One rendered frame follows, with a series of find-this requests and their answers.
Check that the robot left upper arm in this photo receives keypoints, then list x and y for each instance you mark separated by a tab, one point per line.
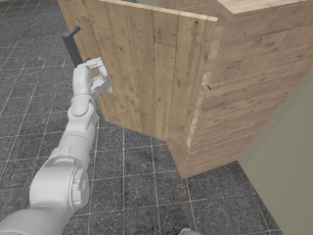
56	193

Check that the robot left hand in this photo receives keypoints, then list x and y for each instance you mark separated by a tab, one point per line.
84	84

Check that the cupboard door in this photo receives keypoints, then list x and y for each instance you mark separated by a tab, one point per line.
155	59

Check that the left robot forearm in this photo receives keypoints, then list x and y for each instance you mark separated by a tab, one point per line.
77	141

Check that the handle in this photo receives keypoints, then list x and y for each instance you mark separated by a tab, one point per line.
72	48

